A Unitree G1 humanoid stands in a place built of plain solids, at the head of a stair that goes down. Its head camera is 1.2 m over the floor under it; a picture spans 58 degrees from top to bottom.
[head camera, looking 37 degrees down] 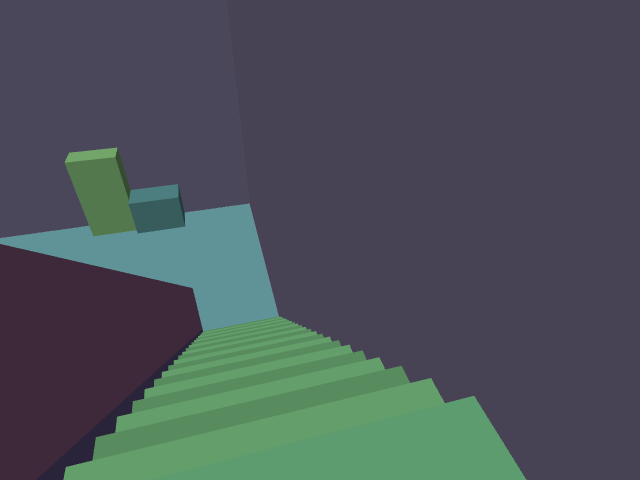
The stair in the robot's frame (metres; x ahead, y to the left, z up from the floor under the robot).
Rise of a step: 0.21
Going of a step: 0.22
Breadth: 1.28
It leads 15 degrees to the left of straight ahead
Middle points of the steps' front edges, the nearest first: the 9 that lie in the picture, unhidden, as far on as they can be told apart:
0.62 0.14 0.00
0.83 0.19 -0.21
1.05 0.25 -0.42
1.26 0.31 -0.63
1.48 0.37 -0.84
1.69 0.42 -1.05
1.90 0.48 -1.27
2.12 0.54 -1.48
2.33 0.60 -1.69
